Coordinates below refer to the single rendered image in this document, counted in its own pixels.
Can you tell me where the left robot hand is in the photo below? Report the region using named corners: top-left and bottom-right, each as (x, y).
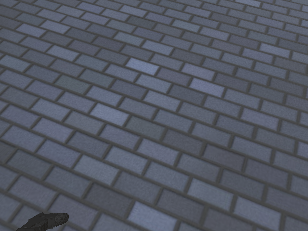
top-left (16, 213), bottom-right (69, 231)

